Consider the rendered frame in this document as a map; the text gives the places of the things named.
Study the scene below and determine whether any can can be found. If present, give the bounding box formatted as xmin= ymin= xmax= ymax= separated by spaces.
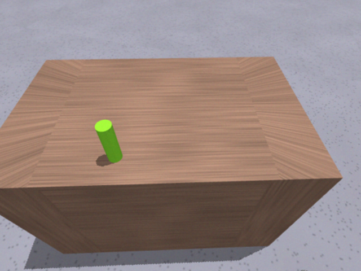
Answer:
xmin=95 ymin=120 xmax=122 ymax=163

